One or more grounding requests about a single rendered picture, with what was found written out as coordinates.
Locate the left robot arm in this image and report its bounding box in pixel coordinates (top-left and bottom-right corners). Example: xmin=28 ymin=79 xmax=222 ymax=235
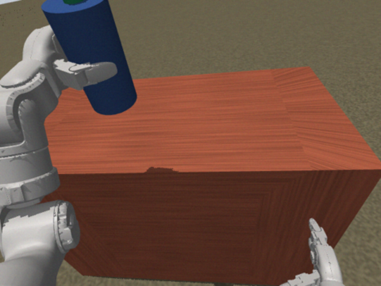
xmin=0 ymin=60 xmax=80 ymax=286

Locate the right robot hand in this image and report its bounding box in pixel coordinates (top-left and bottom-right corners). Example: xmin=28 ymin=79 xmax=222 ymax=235
xmin=280 ymin=218 xmax=343 ymax=286

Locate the bottle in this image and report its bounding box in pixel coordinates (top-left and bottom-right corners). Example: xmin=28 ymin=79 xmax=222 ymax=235
xmin=41 ymin=0 xmax=137 ymax=115

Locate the left robot hand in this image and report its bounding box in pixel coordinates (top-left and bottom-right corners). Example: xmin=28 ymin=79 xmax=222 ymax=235
xmin=22 ymin=25 xmax=117 ymax=91

